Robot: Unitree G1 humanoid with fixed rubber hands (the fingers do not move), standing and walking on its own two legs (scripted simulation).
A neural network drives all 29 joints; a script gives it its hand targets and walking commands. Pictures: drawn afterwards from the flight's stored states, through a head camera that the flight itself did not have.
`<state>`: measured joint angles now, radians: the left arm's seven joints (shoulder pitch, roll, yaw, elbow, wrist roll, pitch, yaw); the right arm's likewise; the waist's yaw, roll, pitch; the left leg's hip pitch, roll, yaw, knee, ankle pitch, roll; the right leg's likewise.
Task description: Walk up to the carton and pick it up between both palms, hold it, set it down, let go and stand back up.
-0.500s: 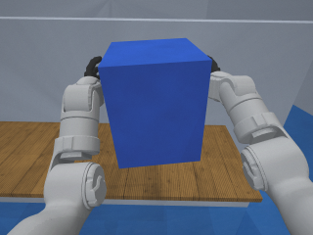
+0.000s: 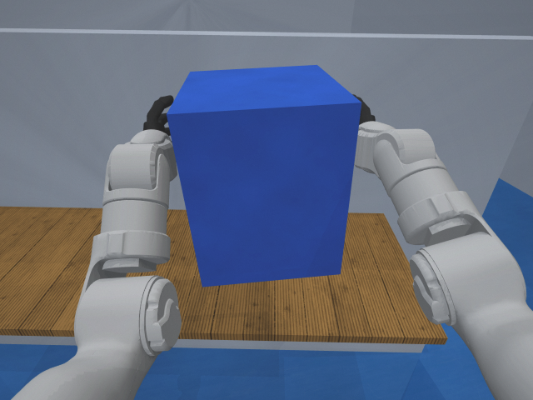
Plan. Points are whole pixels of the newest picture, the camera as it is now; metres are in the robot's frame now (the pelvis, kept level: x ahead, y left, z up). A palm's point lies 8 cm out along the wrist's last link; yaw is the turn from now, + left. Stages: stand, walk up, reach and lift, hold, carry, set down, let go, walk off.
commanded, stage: hold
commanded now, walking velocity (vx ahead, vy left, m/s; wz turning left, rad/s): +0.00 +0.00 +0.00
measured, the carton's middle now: (262, 169) +0.38 +0.00 +0.26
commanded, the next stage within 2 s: none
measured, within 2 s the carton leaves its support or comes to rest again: neither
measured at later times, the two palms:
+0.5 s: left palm (157, 145) +0.37 +0.15 +0.30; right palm (362, 139) +0.37 -0.14 +0.30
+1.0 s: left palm (157, 145) +0.37 +0.15 +0.30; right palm (361, 139) +0.37 -0.14 +0.30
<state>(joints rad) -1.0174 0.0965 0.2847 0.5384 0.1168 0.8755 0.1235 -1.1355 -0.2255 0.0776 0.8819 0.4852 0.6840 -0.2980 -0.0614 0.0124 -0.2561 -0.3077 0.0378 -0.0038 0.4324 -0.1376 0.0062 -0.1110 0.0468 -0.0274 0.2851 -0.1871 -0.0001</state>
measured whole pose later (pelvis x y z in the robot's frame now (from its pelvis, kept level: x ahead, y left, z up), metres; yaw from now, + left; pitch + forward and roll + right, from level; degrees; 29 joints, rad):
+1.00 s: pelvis +0.00 +0.00 +0.00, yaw +0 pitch +1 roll -3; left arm -1.02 0.10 0.28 0.54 0.12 0.87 0.12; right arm -1.14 -0.23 0.08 0.88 0.49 0.69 -0.30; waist -0.06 0.01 -0.26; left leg -0.31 0.04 -0.01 0.43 -0.14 0.01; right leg -0.11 0.05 -0.03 0.28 -0.19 0.00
